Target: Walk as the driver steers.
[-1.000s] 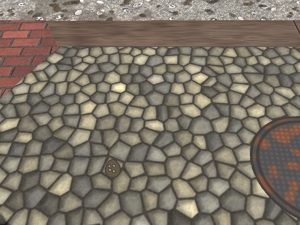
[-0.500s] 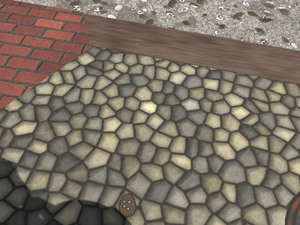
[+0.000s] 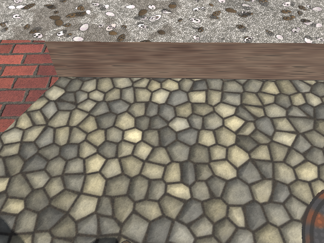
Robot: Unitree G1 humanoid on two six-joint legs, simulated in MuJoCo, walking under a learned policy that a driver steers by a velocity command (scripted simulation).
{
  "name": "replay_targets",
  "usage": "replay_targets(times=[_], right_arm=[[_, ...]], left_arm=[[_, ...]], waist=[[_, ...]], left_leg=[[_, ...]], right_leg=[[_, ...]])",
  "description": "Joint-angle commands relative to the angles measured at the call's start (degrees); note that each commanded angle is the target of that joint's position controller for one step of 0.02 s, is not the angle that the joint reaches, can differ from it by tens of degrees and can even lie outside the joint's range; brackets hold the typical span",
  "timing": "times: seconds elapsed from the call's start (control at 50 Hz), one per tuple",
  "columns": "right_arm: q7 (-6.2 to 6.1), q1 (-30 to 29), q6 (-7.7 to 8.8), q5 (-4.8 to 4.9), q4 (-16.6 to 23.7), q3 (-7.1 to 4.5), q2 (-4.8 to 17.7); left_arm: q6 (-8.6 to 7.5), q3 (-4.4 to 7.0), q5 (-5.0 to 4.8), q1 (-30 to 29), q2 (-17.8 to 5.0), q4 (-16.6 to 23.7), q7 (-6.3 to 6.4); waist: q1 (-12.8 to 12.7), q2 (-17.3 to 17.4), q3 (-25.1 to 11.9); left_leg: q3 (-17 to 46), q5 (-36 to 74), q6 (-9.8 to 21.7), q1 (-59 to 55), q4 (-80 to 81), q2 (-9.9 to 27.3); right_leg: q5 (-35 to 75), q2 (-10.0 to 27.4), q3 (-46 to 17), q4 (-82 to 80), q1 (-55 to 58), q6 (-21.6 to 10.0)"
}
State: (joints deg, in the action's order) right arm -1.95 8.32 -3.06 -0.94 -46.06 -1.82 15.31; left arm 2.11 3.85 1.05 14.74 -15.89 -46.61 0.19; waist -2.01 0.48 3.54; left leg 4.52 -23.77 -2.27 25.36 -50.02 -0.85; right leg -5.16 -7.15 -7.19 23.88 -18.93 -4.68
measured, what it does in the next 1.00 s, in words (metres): steps on the spot: left foot, then right foot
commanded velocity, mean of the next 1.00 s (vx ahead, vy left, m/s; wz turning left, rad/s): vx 0.01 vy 0.00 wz -0.14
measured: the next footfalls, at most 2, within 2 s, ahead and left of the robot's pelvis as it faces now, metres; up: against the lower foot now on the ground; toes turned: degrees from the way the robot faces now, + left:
left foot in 0.16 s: +0.05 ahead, +0.13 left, +0.00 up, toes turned -11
right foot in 0.60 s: -0.02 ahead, -0.08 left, +0.00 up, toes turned -15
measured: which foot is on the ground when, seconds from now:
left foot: up 0.00-0.14, down 0.16-0.60, up 0.62-0.98, down 1.00-1.00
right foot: down 0.00-0.16, up 0.18-0.58, down 0.60-1.00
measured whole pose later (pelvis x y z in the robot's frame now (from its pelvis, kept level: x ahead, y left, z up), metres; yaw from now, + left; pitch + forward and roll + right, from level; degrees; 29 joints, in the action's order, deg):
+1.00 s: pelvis -0.04 +0.05 -0.01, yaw -5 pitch -1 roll -1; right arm 1.5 13.8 -3.4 -0.5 -46.0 -3.4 15.8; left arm 2.1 2.8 1.4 8.4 -16.3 -48.5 1.7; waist 0.8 -1.0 4.3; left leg -2.9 -20.9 1.9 13.9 -34.6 0.0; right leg -18.3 3.4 9.7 32.5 -12.7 0.2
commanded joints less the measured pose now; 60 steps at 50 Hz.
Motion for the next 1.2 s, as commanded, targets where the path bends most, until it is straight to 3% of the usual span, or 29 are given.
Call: replay_targets(times=[0.02,0.1,0.14,0.16,0.18,0.2,0.22,0.24,0.26,0.3,0.38,0.46,0.54,0.58,0.6,0.62,0.64,0.7,0.76,0.84,0.96,0.98,1.0,1.02,1.04,1.06,1.1,1.14,1.2], right_arm=[[-0.45,0.95,0.82,0.41,3.55,-0.94,4.65],[-0.93,4.82,2.04,1.16,3.5,-0.78,4.84],[-1.54,9.87,2.82,0.95,2.41,-0.98,5.24],[-2.09,9.38,3.1,0.12,2.93,-1.92,9.58],[-2.03,4.74,2.85,-0.51,5.44,-2.95,15.03],[-1.58,2.74,2.54,-1.3,5.44,-2.96,13.9],[-1.31,0.66,2.74,-1.06,6.2,-1.8,9.54],[-1.07,-1.67,2.87,-0.69,6.57,-1.19,7.21],[-1.07,-2.58,2.95,-0.53,7.23,-0.99,6.72],[-1.05,-0.25,2.95,-0.58,7.42,-0.97,6.6],[-0.85,7.96,3.02,-0.43,5.2,-1.97,8.42],[0.09,7.61,3.21,-0.65,4.47,-2.45,9.38],[1.28,6.42,2.95,-0.49,2.89,-2.09,8.88],[1.69,6.45,3.01,0.29,1.7,-0.9,6.06],[2.08,9.36,3.38,0.4,2.31,0.1,2.71],[1.8,9.81,2.96,1.09,2.34,0.53,1.25],[1.47,8.13,2.14,0.79,1.25,-0.33,4.98],[1.79,6.48,1.28,0.84,0.75,-1.92,7.38],[1.77,9.27,0.49,0.35,-0.5,-2.41,5.68],[2.49,7.07,-0.43,0.17,0.68,-2.37,4.08],[3.59,7.65,-0.16,0.72,2.66,-2.46,4.06],[3.54,9.32,0.3,0.56,2.24,-2.49,3.99],[3.18,11.32,1.03,-0.09,1.66,-2.99,5.95],[2.63,13.69,1.77,-0.65,2.12,-4.42,12.72],[2.91,17.3,1.78,-0.44,1.59,-5.82,17.42],[2.92,15.48,1.46,-0.58,1.63,-5.12,13.92],[2.32,8.83,1.2,0.25,3.32,-3.77,9.87],[2.04,9.21,2.45,0.35,3.28,-3.38,8.63],[2.54,13.01,4.3,0.67,1.83,-3.67,9.22]], left_arm=[[0.06,2.68,0.32,0.78,-9.32,3.16,-0.04],[0.65,3.11,0.25,-1.62,-9.31,3.59,-0.56],[0.9,3.01,-0.68,-3.92,-8.63,4.09,-0.48],[0.73,2.32,-1.2,-2.53,-5.81,4.64,-0.29],[0.25,2.02,-1.63,-1.12,-3.57,5.59,0.0],[0.04,3.07,0.83,-2.6,-8.55,4.81,0.24],[0.11,3.5,0.87,-1.81,-9.12,4.03,-0.09],[0.5,3.47,0.89,0.07,-8.38,2.89,-0.49],[1.06,3.39,0.85,1.55,-7.93,2.21,-0.92],[1.69,2.99,0.43,1.18,-7.5,2.12,-1.7],[2.05,1.86,-0.02,-4.59,-5.87,4.4,-2.28],[2.23,0.74,-0.61,-5.57,-4.35,4.9,-2.15],[1.83,-0.5,-1.12,-4.04,-2.8,3.8,-0.81],[0.68,-1.31,0.1,-0.39,-2.23,1.34,0.32],[-0.28,-1.07,1.52,1.3,-5.98,1.07,1.09],[-0.57,-0.66,0.23,-4.12,-9.35,1.46,1.69],[-0.98,-1.03,0.03,-6.59,-6.87,1.8,1.62],[-1.38,-1.1,-0.21,-6.8,-7.28,1.27,2.47],[-0.73,-0.65,-0.4,-5.22,-6.97,0.91,2.7],[-0.49,-0.58,0.3,-7.06,-5.79,1.15,2.71],[-0.69,0.93,0.4,-8.12,-9.02,1.1,1.65],[-0.5,1.07,0.18,-8.65,-9.09,1.1,1.55],[-0.38,1.09,0.59,-6.55,-8.07,0.7,1.19],[-0.05,-0.17,1.47,-5.53,-2.8,2.6,0.57],[0.39,-0.41,1.84,-12.58,-4.09,6.31,0.9],[0.22,0.13,1.43,-14.34,-6.51,6.34,0.64],[-1.21,0.79,0.25,-11.23,-7.9,4.14,-0.59],[-1.81,0.68,1.74,-8.36,-7.04,2.08,-1.37],[-2.07,0.46,1.64,-8.42,-5.8,1.89,-1.7]], waist=[[0.04,-7.97,-6.46],[1.41,-9.01,-6.72],[4.43,-7.74,-6.09],[3.03,0.11,-5.39],[1.54,11.89,-4.8],[1.63,7.39,-2.44],[-0.2,4.37,-1.91],[-1.72,3.63,-1.29],[-2.18,5.78,-2.19],[-0.46,7.12,-2.77],[4.21,7.66,-3.97],[4.3,9.33,-5.02],[3.08,10.67,-5.65],[0.69,6.57,-6.21],[2.03,-2.96,-9.84],[4.0,-11.86,-5.66],[2.86,-9.45,-5.13],[1.76,-10.86,-2.73],[1.88,-7.16,-3.36],[1.86,-8.41,-1.55],[2.88,-9.01,-4.9],[4.31,-7.33,-5.17],[4.85,-0.79,-5.8],[4.12,16.41,-5.88],[7.56,17.17,-3.62],[6.47,9.28,0.62],[3.04,6.84,3.9],[2.83,5.31,1.28],[3.31,3.53,-0.43]], left_leg=[[-1.5,0.14,0.23,-1.19,3.71,-1.77],[-1.36,-0.33,2.4,-8.56,14.49,-3.64],[-1.24,6.05,4.1,-17.94,29.52,-3.09],[8.39,0.97,6.3,-21.16,37.7,6.35],[25.29,-2.0,11.89,-20.99,42.28,21.47],[23.48,5.46,15.91,-12.1,40.58,23.66],[18.3,12.42,15.46,-9.46,38.77,20.12],[11.67,17.21,13.59,-9.2,37.18,15.97],[7.42,20.42,12.31,-11.55,36.05,13.31],[3.22,29.55,12.58,-16.13,33.78,12.15],[2.63,39.29,14.49,-26.49,30.67,14.75],[0.93,41.47,14.82,-24.48,28.76,15.38],[1.27,44.58,14.21,-19.91,26.13,14.1],[0.8,36.92,8.87,-12.08,24.39,11.95],[-1.38,19.54,5.45,-5.71,19.96,8.92],[-5.02,0.27,3.87,-7.66,22.52,3.76],[-3.9,-2.81,3.73,-10.56,18.45,3.76],[-4.32,-3.46,3.57,-4.27,7.63,0.67],[-4.08,-6.88,2.25,-0.76,-6.76,0.24],[-5.55,-4.09,1.35,-0.7,-2.39,1.47],[-9.0,1.11,4.0,-10.42,13.25,0.76],[-9.45,6.91,4.84,-14.76,19.95,-0.13],[-3.58,8.91,6.32,-20.25,27.69,1.07],[19.38,7.12,10.5,-26.27,34.63,16.61],[32.76,-1.77,18.83,-20.75,39.53,21.89],[30.48,-17.18,19.14,-18.96,42.09,20.1],[23.29,-17.63,15.15,-17.01,44.53,13.93],[18.22,-6.04,14.15,-20.21,43.53,10.57],[16.78,0.12,14.58,-24.1,42.47,9.73]], right_leg=[[-8.94,13.86,-19.17,-9.14,5.47,-7.84],[-5.41,13.08,-22.83,-7.9,4.13,-5.77],[-10.91,9.82,-21.68,-5.71,-0.97,-1.53],[-20.61,4.75,-16.61,1.49,-6.17,2.06],[-24.92,-5.05,-2.37,16.37,-14.25,4.45],[-25.32,-0.46,-0.08,28.07,-13.21,5.17],[-22.49,0.66,-0.53,33.95,-10.05,5.04],[-19.39,0.93,0.07,38.3,-9.62,5.19],[-17.54,1.0,0.95,41.77,-10.43,5.53],[-17.42,1.77,2.96,43.65,-13.0,6.87],[-19.24,3.39,4.08,35.95,-15.74,8.56],[-22.02,3.75,5.85,25.06,-7.48,7.16],[-18.2,3.42,8.35,7.94,4.42,4.67],[1.67,7.32,5.31,-12.26,19.68,3.26],[7.97,19.49,-6.42,-12.51,29.0,2.06],[21.98,25.99,-8.08,-7.64,17.46,-3.97],[20.0,24.0,-5.05,-5.98,15.62,-5.74],[24.04,22.05,-1.28,-5.2,16.37,-5.9],[27.11,23.48,1.44,-4.54,15.72,-8.58],[15.07,22.33,4.43,-5.27,13.17,-7.86],[13.07,24.15,6.1,0.75,11.13,-5.42],[8.09,23.05,8.0,4.2,8.35,-3.05],[-7.72,20.29,11.05,11.02,2.61,0.7],[-30.73,12.06,17.38,28.6,-11.14,5.02],[-33.36,5.53,8.45,34.22,-18.31,4.57],[-27.29,8.61,5.15,36.97,-20.99,4.04],[-15.94,10.3,5.37,34.01,-19.57,4.26],[-10.0,10.11,5.77,34.36,-17.87,5.07],[-6.47,9.7,5.87,32.23,-20.07,5.9]])
Over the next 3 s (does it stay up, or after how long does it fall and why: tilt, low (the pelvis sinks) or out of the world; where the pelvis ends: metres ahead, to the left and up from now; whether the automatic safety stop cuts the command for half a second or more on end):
stays up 0.89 -0.07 0.00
